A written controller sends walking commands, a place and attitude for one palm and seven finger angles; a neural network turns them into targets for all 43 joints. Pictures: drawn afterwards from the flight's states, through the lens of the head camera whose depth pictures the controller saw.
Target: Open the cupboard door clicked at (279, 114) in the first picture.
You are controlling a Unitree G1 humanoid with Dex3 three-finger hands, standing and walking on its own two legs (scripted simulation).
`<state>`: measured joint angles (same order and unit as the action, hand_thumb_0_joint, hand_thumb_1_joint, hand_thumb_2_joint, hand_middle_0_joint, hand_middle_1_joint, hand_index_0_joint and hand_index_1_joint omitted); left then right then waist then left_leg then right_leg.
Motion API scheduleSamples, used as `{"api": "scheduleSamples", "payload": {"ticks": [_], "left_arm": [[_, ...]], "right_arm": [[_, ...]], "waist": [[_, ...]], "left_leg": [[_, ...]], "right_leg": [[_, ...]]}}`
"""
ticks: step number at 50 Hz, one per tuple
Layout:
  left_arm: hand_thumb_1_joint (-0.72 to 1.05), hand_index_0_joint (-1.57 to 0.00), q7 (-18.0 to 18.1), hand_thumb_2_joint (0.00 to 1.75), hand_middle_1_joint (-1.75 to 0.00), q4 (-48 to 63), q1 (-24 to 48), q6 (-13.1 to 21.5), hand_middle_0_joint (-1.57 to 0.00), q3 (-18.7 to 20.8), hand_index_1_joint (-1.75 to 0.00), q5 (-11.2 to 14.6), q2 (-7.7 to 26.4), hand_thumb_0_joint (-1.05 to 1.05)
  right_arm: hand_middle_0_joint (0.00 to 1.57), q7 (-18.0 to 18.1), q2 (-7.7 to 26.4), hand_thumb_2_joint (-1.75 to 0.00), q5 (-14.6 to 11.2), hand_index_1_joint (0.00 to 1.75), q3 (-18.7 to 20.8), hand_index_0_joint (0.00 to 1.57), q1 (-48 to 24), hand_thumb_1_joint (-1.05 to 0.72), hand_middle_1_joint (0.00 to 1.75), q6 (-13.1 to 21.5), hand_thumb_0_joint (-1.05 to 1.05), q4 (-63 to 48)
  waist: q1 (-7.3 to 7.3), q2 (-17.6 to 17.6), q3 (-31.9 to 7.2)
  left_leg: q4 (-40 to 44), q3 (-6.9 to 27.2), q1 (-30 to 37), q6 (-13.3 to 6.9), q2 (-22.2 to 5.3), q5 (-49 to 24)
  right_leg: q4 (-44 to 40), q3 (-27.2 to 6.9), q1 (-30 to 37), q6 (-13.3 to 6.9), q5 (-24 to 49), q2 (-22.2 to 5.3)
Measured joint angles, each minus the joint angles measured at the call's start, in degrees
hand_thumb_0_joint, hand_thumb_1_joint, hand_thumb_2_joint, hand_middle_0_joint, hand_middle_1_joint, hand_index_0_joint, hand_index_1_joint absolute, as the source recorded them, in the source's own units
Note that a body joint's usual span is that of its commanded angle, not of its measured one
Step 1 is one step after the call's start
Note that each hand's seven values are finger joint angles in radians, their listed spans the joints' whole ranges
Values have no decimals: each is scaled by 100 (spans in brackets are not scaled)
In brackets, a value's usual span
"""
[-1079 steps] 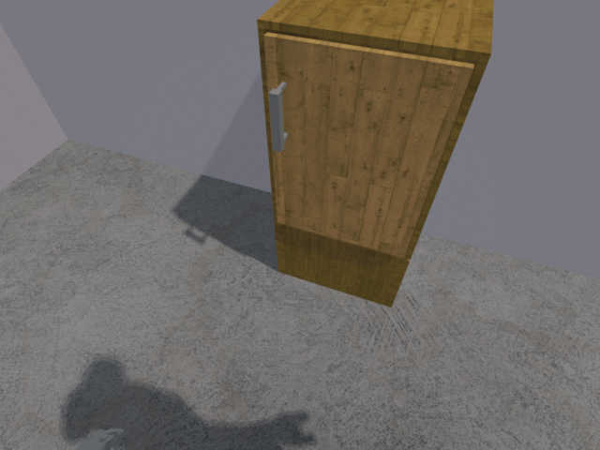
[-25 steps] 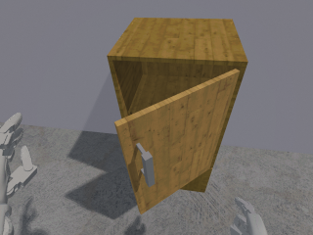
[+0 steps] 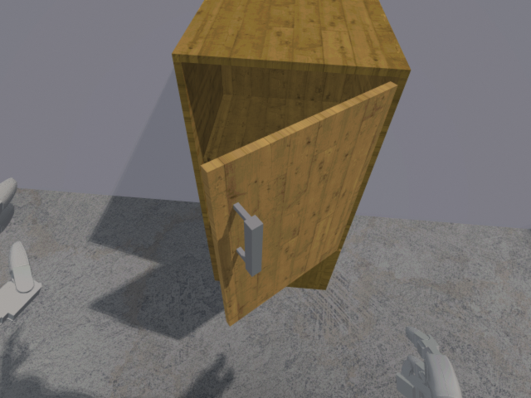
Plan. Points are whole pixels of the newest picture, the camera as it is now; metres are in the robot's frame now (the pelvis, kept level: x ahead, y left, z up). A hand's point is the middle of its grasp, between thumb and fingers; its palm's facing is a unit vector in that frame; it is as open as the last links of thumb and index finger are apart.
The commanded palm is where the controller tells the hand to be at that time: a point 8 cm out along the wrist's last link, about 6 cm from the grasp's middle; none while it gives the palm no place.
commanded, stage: step back with the hand held close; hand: left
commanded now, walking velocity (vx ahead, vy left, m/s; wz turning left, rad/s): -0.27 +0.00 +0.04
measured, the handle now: (246, 240) +0.38 +0.06 +0.00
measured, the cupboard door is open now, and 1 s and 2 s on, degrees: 41 41 41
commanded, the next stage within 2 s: stop stepping back and stand still in 0.64 s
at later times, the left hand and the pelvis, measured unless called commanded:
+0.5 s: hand out of the picture +0.09 +0.30 +0.17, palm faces +0.51 -0.72 -0.47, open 7.4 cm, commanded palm +0.01 +0.33 +0.18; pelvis -0.09 +0.02 -0.02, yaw +7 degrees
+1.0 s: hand out of the picture +0.01 +0.26 +0.17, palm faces +0.34 -0.84 -0.43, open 7.4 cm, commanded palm -0.07 +0.30 +0.18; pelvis -0.23 +0.01 +0.00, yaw -4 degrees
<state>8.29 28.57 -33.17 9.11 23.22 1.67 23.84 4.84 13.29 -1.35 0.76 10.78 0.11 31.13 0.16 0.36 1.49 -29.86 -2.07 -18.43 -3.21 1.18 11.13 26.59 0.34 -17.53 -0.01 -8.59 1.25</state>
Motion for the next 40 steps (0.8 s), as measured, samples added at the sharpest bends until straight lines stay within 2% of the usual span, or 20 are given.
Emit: {"api": "scheduleSamples", "payload": {"ticks": [5, 10, 13, 16, 18, 20, 21, 22, 24, 26, 28, 31, 33, 35, 36, 37, 38, 40], "left_arm": [[89, -21, 29, 90, -31, -10, 130, 115, -21, 78, -30, -136, -67, 1], [89, -21, 14, 90, -31, 1, 382, 217, -21, 185, -30, -238, -71, 1], [89, -21, 12, 90, -31, 108, 329, 287, -21, 275, -30, -216, -151, 1], [89, -21, 50, 90, -31, 254, 256, 329, -21, 244, -30, -140, -239, 1], [89, -21, 88, 90, -31, 328, 275, 355, -21, 179, -30, -107, -240, 1], [89, -21, 105, 90, -31, 381, 321, 380, -21, 145, -30, -89, -192, 1], [89, -21, 100, 90, -31, 391, 355, 392, -21, 156, -30, -98, -159, 1], [89, -21, 91, 90, -31, 384, 404, 396, -21, 180, -30, -118, -114, 1], [89, -21, 81, 90, -31, 428, 494, 369, -21, 275, -30, -104, 48, 1], [89, -21, 111, 90, -31, 480, 493, 407, -21, 406, -30, -40, 194, 1], [89, -21, 165, 90, -31, 493, 403, 414, -21, 487, -30, 51, 186, 1], [89, -21, 197, 90, -31, 478, 394, 338, -21, 407, -30, 148, 43, 1], [89, -21, 166, 90, -31, 426, 499, 302, -21, 294, -30, 187, -26, 1], [89, -21, 114, 90, -31, 402, 617, 316, -21, 216, -30, 236, -28, 1], [89, -21, 96, 90, -31, 447, 635, 350, -21, 250, -30, 253, 44, 1], [89, -20, 95, 90, -31, 532, 611, 411, -21, 345, -30, 250, 156, 1], [89, -20, 66, 90, -31, 531, 652, 487, -21, 286, -30, 199, 105, 1], [89, -21, -18, 90, -31, 537, 614, 523, -21, 101, -30, 108, 103, 1]], "right_arm": [[20, 1, -45, -90, 41, 30, -54, 20, 118, -91, 30, 155, 1, -16], [20, -10, -113, -90, 79, 30, -64, 20, 251, -90, 30, 293, 1, 44], [20, -54, -112, -90, 95, 30, -50, 20, 228, -90, 30, 336, 1, 120], [20, -111, -98, -90, 117, 30, -16, 20, 155, -90, 30, 354, 1, 215], [20, -135, -79, -90, 120, 30, 1, 20, 82, -90, 30, 341, 1, 271], [20, -126, -64, -90, 106, 30, 5, 20, 21, -91, 30, 324, 1, 271], [20, -110, -57, -90, 104, 30, 8, 20, -4, -91, 30, 334, 1, 245], [20, -88, -53, -90, 114, 30, 25, 20, -22, -91, 30, 365, 1, 217], [20, -78, -121, -90, 147, 30, 104, 20, -42, -91, 30, 490, 1, 241], [20, -146, -229, -90, 145, 30, 144, 20, -84, -91, 30, 585, 1, 370], [20, -203, -311, -90, 142, 30, 121, 20, -144, -91, 30, 631, 1, 477], [20, -238, -413, -90, 164, 30, 15, 20, -225, -91, 30, 696, 1, 560], [20, -256, -468, -90, 195, 30, -53, 20, -297, -91, 30, 729, 1, 562], [20, -300, -511, -90, 231, 30, -101, 20, -408, -90, 30, 747, 1, 523], [20, -329, -543, -90, 236, 30, -137, 20, -491, -90, 30, 736, 1, 477], [20, -355, -573, -90, 233, 30, -189, 20, -606, -90, 30, 717, 1, 432], [20, -356, -510, -90, 244, 30, -206, 20, -706, -90, 30, 693, 1, 481], [20, -342, -441, -90, 210, 30, -223, 20, -597, -90, 30, 627, 1, 603]], "waist": [[-13, 1, 51], [84, -49, 148], [22, -33, 188], [-38, -62, 188], [-42, -99, 212], [-26, -133, 242], [-8, -111, 265], [31, -31, 293], [100, 116, 328], [39, 109, 273], [-69, 87, 126], [-181, 63, -103], [-217, 52, -216], [-250, 13, -270], [-303, -118, -266], [-396, -336, -245], [-420, -222, -130], [-370, -141, -88]], "left_leg": [[-363, 28, -290, -86, 36, 77], [-725, -2, -564, -141, 52, 191], [-978, -85, -724, -102, -4, 504], [-1082, -88, -878, 21, 37, 839], [-1049, -84, -954, 76, 78, 856], [-946, -115, -1015, 22, 88, 663], [-887, -139, -1051, -64, 50, 510], [-803, -148, -1082, -181, -36, 239], [-545, -143, -1103, -275, -224, -542], [-372, -204, -1118, -277, -331, -821], [-138, -304, -1145, -262, -418, -905], [430, -443, -1178, -192, -531, -1276], [855, -509, -1222, -99, -580, -1518], [1174, -597, -1324, 86, -615, -1690], [1114, -706, -1461, 221, -599, -1590], [807, -811, -1694, 369, -537, -1251], [330, -644, -1847, 471, -581, -676], [-633, -324, -1831, 541, -427, 76]], "right_leg": [[348, -68, -249, 88, -73, 27], [819, -317, -417, 69, -278, 151], [968, -292, -533, 75, -293, 131], [907, -318, -636, 87, -170, 95], [824, -327, -689, 116, -57, 58], [812, -335, -774, 137, -74, 35], [955, -360, -860, 142, -377, 82], [1442, -374, -973, 153, -735, 192], [2793, -344, -1114, 135, -1362, 424], [3662, -289, -1005, 116, -1717, 494], [3882, -181, -708, 110, -1929, 435], [3175, 24, -4, 41, -2259, 319], [2303, 168, 507, -60, -2455, 299], [1112, 263, 1013, -220, -2439, 280], [431, 155, 1221, -341, -2235, 184], [-73, -113, 1286, -474, -1795, -10], [-6, -196, 1229, -396, -1642, 60], [165, -275, 1269, -83, -1672, 109]]}}
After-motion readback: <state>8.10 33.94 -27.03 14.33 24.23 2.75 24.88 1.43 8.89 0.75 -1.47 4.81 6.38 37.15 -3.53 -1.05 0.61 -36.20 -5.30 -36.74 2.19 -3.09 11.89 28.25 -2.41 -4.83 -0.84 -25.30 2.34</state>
